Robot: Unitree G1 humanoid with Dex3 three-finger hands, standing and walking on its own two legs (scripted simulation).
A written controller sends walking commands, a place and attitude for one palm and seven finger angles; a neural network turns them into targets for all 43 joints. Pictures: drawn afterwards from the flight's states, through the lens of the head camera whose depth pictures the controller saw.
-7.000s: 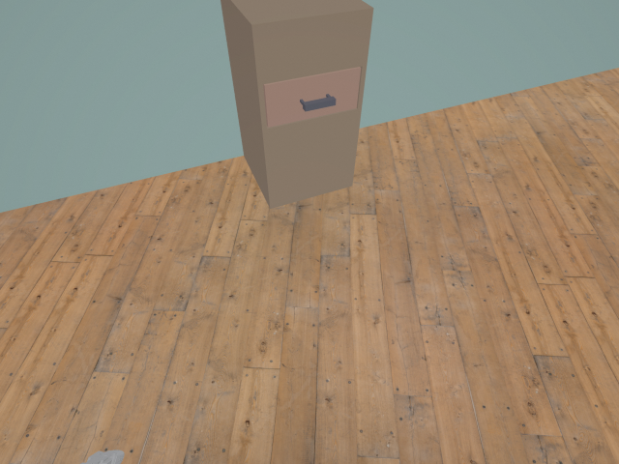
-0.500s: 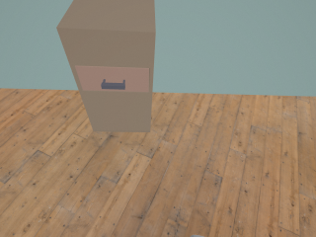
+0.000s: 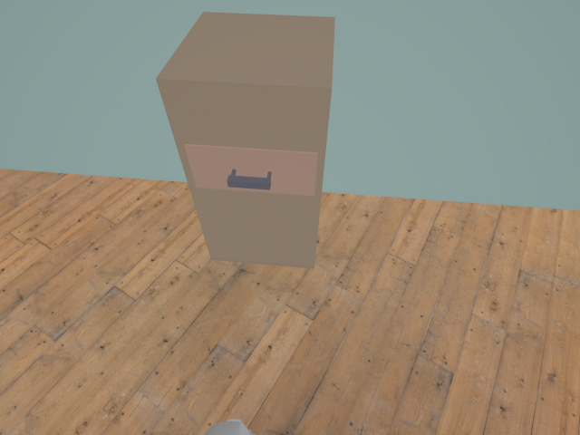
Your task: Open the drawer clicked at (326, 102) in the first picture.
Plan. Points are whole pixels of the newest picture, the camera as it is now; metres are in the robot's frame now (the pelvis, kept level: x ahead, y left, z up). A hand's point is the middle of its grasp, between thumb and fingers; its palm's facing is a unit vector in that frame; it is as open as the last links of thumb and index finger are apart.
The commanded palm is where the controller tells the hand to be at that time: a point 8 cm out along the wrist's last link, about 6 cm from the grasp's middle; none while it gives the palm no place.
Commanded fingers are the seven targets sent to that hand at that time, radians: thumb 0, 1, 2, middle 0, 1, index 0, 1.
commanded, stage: take the last steps up to it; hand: left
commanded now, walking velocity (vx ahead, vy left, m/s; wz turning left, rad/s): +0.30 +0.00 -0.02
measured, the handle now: (250, 177) +0.83 +0.20 -0.25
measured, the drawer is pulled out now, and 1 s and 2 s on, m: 0.00 0.00 0.00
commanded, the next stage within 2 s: come to a stop and stand still in 0.64 s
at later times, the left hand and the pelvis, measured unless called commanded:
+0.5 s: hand (193, 341) +0.29 +0.21 -0.15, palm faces -0.04 -0.98 -0.22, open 7.4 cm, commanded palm none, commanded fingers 0.00 0.90 0.90 -0.20 -0.30 -0.20 -0.30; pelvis +0.16 +0.03 +0.00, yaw -3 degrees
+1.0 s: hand (221, 342) +0.30 +0.16 -0.18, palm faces +0.05 -0.98 -0.19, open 7.3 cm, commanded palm none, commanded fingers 0.00 0.90 0.90 -0.20 -0.30 -0.20 -0.30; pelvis +0.30 -0.01 -0.01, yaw -2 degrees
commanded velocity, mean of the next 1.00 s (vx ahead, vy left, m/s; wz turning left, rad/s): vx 0.10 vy -0.01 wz -0.01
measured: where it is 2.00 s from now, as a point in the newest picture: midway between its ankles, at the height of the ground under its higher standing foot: (299, 413)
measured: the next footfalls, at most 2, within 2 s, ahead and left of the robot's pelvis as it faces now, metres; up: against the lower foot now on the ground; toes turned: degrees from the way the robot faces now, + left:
left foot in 0.08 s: +0.13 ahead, +0.15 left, +0.00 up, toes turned +7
right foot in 0.58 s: +0.34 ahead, -0.09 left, +0.00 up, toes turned -5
